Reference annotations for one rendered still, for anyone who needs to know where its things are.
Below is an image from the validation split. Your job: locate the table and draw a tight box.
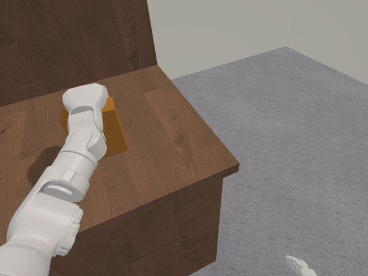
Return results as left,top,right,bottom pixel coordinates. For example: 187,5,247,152
0,0,240,276

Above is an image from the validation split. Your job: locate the robot left upper arm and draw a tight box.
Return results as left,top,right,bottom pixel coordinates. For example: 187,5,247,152
0,192,83,276

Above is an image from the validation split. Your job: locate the sponge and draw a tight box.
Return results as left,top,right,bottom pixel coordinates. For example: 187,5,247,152
60,97,128,157

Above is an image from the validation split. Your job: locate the robot left hand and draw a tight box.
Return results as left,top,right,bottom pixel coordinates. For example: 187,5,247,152
62,83,109,142

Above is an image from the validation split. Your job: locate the left robot forearm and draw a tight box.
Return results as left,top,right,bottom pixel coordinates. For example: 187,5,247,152
6,103,107,242

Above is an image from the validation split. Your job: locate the robot right hand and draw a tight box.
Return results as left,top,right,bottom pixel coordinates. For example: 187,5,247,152
285,255,317,276

